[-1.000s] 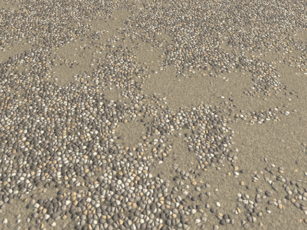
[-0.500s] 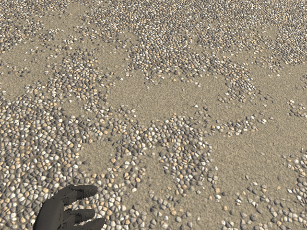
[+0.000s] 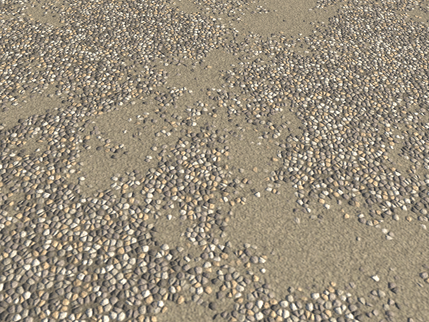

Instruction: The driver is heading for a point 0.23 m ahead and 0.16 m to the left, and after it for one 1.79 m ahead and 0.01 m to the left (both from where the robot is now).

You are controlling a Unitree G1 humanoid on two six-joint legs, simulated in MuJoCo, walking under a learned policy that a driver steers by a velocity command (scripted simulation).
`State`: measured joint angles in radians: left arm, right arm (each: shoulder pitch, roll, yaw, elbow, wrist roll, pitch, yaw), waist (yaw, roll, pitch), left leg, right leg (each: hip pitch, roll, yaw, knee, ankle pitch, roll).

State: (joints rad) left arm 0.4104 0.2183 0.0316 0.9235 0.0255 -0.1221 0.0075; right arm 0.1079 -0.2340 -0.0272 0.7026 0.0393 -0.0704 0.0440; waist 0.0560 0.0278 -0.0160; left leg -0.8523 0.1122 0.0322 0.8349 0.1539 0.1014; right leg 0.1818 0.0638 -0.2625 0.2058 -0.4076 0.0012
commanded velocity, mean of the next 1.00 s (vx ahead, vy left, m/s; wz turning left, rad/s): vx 0.27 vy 0.00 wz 0.11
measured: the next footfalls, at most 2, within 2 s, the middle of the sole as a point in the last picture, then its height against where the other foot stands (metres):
left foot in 0.10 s outside the picture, level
right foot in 0.50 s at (233, 297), level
